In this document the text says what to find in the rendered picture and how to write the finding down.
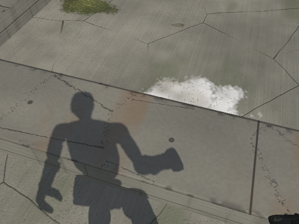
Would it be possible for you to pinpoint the right robot hand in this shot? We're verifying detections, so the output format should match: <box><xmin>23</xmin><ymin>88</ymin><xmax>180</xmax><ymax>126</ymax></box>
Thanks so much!
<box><xmin>268</xmin><ymin>213</ymin><xmax>299</xmax><ymax>224</ymax></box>

